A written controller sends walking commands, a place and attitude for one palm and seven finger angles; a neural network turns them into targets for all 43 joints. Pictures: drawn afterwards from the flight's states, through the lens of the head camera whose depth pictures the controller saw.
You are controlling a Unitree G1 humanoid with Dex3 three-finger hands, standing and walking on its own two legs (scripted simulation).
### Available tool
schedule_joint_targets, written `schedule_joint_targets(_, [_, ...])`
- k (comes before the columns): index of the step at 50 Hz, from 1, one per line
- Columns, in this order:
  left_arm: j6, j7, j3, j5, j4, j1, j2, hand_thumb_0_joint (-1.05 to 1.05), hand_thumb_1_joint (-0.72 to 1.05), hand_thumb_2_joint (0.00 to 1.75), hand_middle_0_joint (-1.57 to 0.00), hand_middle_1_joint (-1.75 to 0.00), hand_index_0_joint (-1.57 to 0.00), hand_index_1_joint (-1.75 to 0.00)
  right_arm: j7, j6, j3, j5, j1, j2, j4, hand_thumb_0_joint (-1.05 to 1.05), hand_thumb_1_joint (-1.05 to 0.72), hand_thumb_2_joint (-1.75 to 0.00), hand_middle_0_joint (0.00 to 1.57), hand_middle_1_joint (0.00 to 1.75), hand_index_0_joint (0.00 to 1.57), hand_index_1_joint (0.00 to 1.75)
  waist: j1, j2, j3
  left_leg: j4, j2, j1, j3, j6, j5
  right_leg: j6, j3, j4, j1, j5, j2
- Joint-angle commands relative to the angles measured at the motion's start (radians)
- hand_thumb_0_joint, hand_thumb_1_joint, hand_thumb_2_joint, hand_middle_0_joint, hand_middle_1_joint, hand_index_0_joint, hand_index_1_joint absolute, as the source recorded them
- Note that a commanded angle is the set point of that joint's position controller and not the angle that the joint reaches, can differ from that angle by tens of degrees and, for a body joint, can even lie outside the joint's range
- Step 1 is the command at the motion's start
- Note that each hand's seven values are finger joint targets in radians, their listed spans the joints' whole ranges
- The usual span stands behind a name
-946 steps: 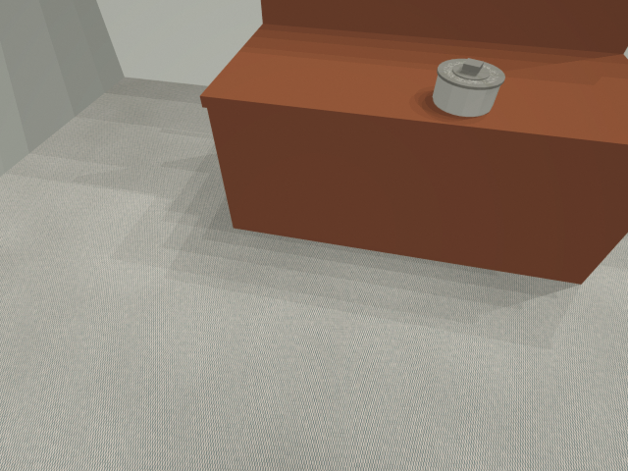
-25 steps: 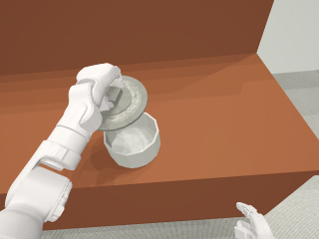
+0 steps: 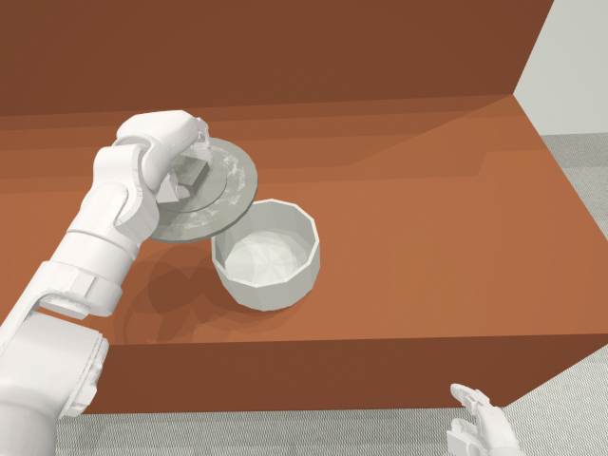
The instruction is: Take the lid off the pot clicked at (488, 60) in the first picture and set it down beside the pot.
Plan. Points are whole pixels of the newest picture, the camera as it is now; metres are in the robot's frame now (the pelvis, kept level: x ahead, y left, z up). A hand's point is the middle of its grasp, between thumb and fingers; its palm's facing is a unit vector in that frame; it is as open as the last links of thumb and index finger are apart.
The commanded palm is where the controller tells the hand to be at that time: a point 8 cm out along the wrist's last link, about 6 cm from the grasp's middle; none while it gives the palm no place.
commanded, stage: move the lid sideways beside the pot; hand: left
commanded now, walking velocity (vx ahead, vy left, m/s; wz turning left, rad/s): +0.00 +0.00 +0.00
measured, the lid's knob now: (185, 173) +0.46 +0.19 +0.12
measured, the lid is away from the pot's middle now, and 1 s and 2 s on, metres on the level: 0.09 0.21 0.24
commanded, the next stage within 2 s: lower the lid onto the table in 1.22 s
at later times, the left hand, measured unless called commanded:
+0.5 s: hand (130, 181) +0.42 +0.25 +0.15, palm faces -0.28 -0.06 -0.96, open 8.5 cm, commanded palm +0.40 +0.26 +0.23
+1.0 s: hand (89, 180) +0.41 +0.30 +0.15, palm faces -0.32 -0.05 -0.95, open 8.5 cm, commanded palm +0.41 +0.31 +0.23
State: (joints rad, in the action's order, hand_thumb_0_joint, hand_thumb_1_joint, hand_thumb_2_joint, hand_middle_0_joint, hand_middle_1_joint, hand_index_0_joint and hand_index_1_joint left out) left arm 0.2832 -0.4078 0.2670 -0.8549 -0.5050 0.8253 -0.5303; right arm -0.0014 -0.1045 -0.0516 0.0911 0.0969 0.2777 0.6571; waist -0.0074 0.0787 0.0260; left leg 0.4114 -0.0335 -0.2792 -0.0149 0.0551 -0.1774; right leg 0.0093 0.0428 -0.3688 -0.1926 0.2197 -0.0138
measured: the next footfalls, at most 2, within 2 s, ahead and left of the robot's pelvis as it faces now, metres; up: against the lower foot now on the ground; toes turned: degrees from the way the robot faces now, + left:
none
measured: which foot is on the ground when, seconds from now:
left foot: down 0.00-1.00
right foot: down 0.00-1.00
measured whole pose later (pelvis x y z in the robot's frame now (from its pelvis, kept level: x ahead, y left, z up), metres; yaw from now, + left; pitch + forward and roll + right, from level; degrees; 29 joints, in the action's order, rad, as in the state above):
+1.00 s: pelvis +0.00 +0.01 +0.00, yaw +0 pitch +3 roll -2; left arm 0.03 -0.48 0.07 -0.86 -0.62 0.79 -0.75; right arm -0.03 -0.13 -0.04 0.09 0.17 0.31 0.66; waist -0.02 0.07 0.05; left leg 0.41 -0.04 -0.30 -0.01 0.07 -0.17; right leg 0.02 0.05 -0.32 -0.19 0.19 -0.02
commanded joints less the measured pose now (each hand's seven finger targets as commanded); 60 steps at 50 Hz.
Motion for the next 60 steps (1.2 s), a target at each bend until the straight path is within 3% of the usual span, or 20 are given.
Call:
schedule_joint_targets(1, [-0.02,0.063,-0.196,-0.039,0.237,0.583,-0.294,0.0,0.5,1.11,-0.89,-1.05,-0.81,-1.01,-0.009,0.036,0.05,-0.006,-0.074,0.137,-0.141,0.0,-0.9,-0.9,0.2,0.3,0.2,0.3,-0.013,-0.024,-0.478,0.001,0.019,0.314,0.077,0.019,0.351,-0.047,-0.007,0.01,0.052,-0.34,0.036])
schedule_joint_targets(4, [-0.034,0.062,-0.237,-0.029,0.286,0.512,-0.323,0.0,0.5,1.11,-0.89,-1.05,-0.81,-1.01,-0.003,0.039,0.057,-0.01,-0.069,0.14,-0.159,0.0,-0.9,-0.9,0.2,0.3,0.2,0.3,0.003,-0.022,-0.51,0.008,0.023,0.33,0.083,0.02,0.411,-0.048,-0.011,0.008,0.079,-0.367,0.032])
schedule_joint_targets(9, [-0.031,0.057,-0.246,-0.026,0.234,0.46,-0.343,0.0,0.5,1.11,-0.89,-1.05,-0.81,-1.01,0.0,0.027,0.055,-0.004,-0.066,0.15,-0.153,0.0,-0.9,-0.9,0.2,0.3,0.2,0.3,-0.001,-0.051,-0.429,-0.005,0.025,0.282,0.08,0.017,0.363,-0.045,-0.003,0.019,0.057,-0.328,0.033])
schedule_joint_targets(14, [-0.049,0.053,-0.27,-0.028,0.339,0.479,-0.381,0.0,0.5,1.11,-0.89,-1.05,-0.81,-1.01,-0.001,0.035,0.061,-0.009,-0.065,0.15,-0.169,0.0,-0.9,-0.9,0.2,0.3,0.2,0.3,0.0,0.003,-0.489,0.007,0.029,0.347,0.092,0.019,0.415,-0.049,-0.011,0.024,0.056,-0.326,0.032])
schedule_joint_targets(18, [-0.049,0.039,-0.247,-0.02,0.226,0.482,-0.377,0.0,0.5,1.11,-0.89,-1.05,-0.81,-1.01,-0.012,0.025,0.056,0.001,-0.056,0.154,-0.15,0.0,-0.9,-0.9,0.2,0.3,0.2,0.3,-0.011,-0.035,-0.408,-0.016,0.022,0.282,0.081,0.021,0.28,-0.044,-0.006,0.037,0.031,-0.256,0.035])
schedule_joint_targets(20, [-0.072,0.037,-0.292,-0.031,0.29,0.539,-0.448,0.0,0.5,1.11,-0.89,-1.05,-0.81,-1.01,-0.018,0.031,0.056,-0.003,-0.054,0.16,-0.155,0.0,-0.9,-0.9,0.2,0.3,0.2,0.3,-0.008,-0.002,-0.469,-0.011,0.016,0.317,0.087,0.024,0.292,-0.048,-0.013,0.037,0.053,-0.268,0.032])
schedule_joint_targets(23, [-0.094,0.028,-0.281,-0.022,0.242,0.507,-0.435,0.0,0.5,1.11,-0.89,-1.05,-0.81,-1.01,-0.025,0.031,0.059,-0.004,-0.046,0.157,-0.148,0.0,-0.9,-0.9,0.2,0.3,0.2,0.3,-0.015,0.002,-0.441,-0.003,0.023,0.316,0.085,0.024,0.305,-0.049,-0.013,0.039,0.037,-0.272,0.032])
schedule_joint_targets(25, [-0.115,0.02,-0.325,-0.019,0.248,0.5,-0.49,0.0,0.5,1.11,-0.89,-1.05,-0.81,-1.01,-0.026,0.028,0.057,-0.005,-0.04,0.165,-0.149,0.0,-0.9,-0.9,0.2,0.3,0.2,0.3,-0.01,-0.002,-0.464,-0.001,0.016,0.313,0.085,0.027,0.315,-0.049,-0.016,0.04,0.061,-0.297,0.028])
schedule_joint_targets(28, [-0.127,0.004,-0.291,-0.009,0.164,0.462,-0.458,0.0,0.5,1.11,-0.89,-1.05,-0.81,-1.01,-0.029,0.017,0.059,0.002,-0.037,0.164,-0.146,0.0,-0.9,-0.9,0.2,0.3,0.2,0.3,-0.018,-0.019,-0.391,-0.008,0.022,0.272,0.077,0.028,0.259,-0.044,-0.011,0.048,0.03,-0.252,0.027])
schedule_joint_targets(31, [-0.156,0.0,-0.291,-0.012,0.218,0.535,-0.479,0.0,0.5,1.11,-0.89,-1.05,-0.81,-1.01,-0.031,0.018,0.061,0.001,-0.035,0.168,-0.146,0.0,-0.9,-0.9,0.2,0.3,0.2,0.3,-0.022,0.04,-0.422,-0.006,0.02,0.318,0.088,0.028,0.273,-0.049,-0.003,0.052,0.011,-0.234,0.032])
schedule_joint_targets(34, [-0.177,-0.007,-0.289,-0.003,0.174,0.539,-0.482,0.0,0.5,1.11,-0.89,-1.05,-0.81,-1.01,-0.039,0.018,0.064,-0.001,-0.015,0.175,-0.134,0.0,-0.9,-0.9,0.2,0.3,0.2,0.3,-0.028,0.034,-0.405,-0.009,0.024,0.31,0.084,0.031,0.253,-0.049,-0.001,0.066,-0.007,-0.213,0.033])
schedule_joint_targets(36, [-0.197,-0.004,-0.344,-0.007,0.161,0.542,-0.545,0.0,0.5,1.11,-0.89,-1.05,-0.81,-1.01,-0.041,0.018,0.061,0.0,-0.004,0.178,-0.129,0.0,-0.9,-0.9,0.2,0.3,0.2,0.3,-0.02,0.008,-0.437,-0.008,0.018,0.315,0.089,0.034,0.267,-0.048,0.0,0.059,0.023,-0.234,0.035])
schedule_joint_targets(39, [-0.224,-0.001,-0.342,-0.005,0.208,0.557,-0.541,0.0,0.5,1.11,-0.89,-1.05,-0.81,-1.01,-0.039,0.022,0.067,-0.005,-0.002,0.182,-0.133,0.0,-0.9,-0.9,0.2,0.3,0.2,0.3,-0.018,0.059,-0.468,-0.002,0.021,0.357,0.093,0.031,0.323,-0.053,0.003,0.059,0.005,-0.247,0.033])
schedule_joint_targets(43, [-0.229,-0.006,-0.347,-0.001,0.056,0.501,-0.54,0.0,0.5,1.11,-0.89,-1.05,-0.81,-1.01,-0.039,0.008,0.064,0.002,0.02,0.186,-0.109,0.0,-0.9,-0.9,0.2,0.3,0.2,0.3,-0.02,0.003,-0.392,-0.012,0.019,0.285,0.087,0.032,0.262,-0.047,0.01,0.064,-0.002,-0.219,0.035])
schedule_joint_targets(47, [-0.252,0.002,-0.382,-0.019,0.154,0.548,-0.594,0.0,0.5,1.11,-0.89,-1.05,-0.81,-1.01,-0.036,0.013,0.073,-0.005,0.027,0.188,-0.124,0.0,-0.9,-0.9,0.2,0.3,0.2,0.3,-0.015,0.051,-0.481,0.0,0.02,0.356,0.099,0.031,0.323,-0.054,0.004,0.059,0.01,-0.238,0.037])
schedule_joint_targets(49, [-0.26,0.0,-0.423,-0.01,0.09,0.486,-0.631,0.0,0.5,1.11,-0.89,-1.05,-0.81,-1.01,-0.038,0.009,0.074,-0.007,0.042,0.193,-0.12,0.0,-0.9,-0.9,0.2,0.3,0.2,0.3,-0.016,0.02,-0.452,0.006,0.023,0.312,0.093,0.034,0.34,-0.054,-0.001,0.059,0.028,-0.269,0.035])
schedule_joint_targets(51, [-0.26,-0.013,-0.358,-0.001,0.012,0.499,-0.568,0.0,0.5,1.11,-0.89,-1.05,-0.81,-1.01,-0.037,-0.004,0.07,0.001,0.042,0.191,-0.105,0.0,-0.9,-0.9,0.2,0.3,0.2,0.3,-0.029,0.009,-0.381,-0.013,0.025,0.276,0.091,0.032,0.286,-0.047,0.014,0.067,-0.006,-0.225,0.037])
schedule_joint_targets(53, [-0.269,-0.012,-0.391,-0.014,0.02,0.521,-0.622,0.0,0.5,1.11,-0.89,-1.05,-0.81,-1.01,-0.038,-0.004,0.075,0.001,0.052,0.197,-0.107,0.0,-0.9,-0.9,0.2,0.3,0.2,0.3,-0.021,0.004,-0.406,-0.01,0.025,0.279,0.09,0.035,0.271,-0.049,0.009,0.061,0.004,-0.218,0.036])
schedule_joint_targets(55, [-0.29,-0.002,-0.432,-0.029,0.113,0.553,-0.671,0.0,0.5,1.11,-0.89,-1.05,-0.81,-1.01,-0.036,-0.002,0.077,-0.008,0.049,0.198,-0.123,0.0,-0.9,-0.9,0.2,0.3,0.2,0.3,-0.013,0.062,-0.502,0.007,0.02,0.338,0.1,0.033,0.355,-0.056,0.004,0.047,0.029,-0.262,0.036])
schedule_joint_targets(60, [-0.292,-0.025,-0.369,0.0,0.054,0.501,-0.58,0.0,0.5,1.11,-0.89,-1.05,-0.81,-1.01,-0.034,-0.011,0.08,-0.003,0.058,0.196,-0.113,0.0,-0.9,-0.9,0.2,0.3,0.2,0.3,-0.03,0.047,-0.422,0.007,0.028,0.333,0.104,0.033,0.355,-0.05,0.013,0.068,-0.031,-0.231,0.039])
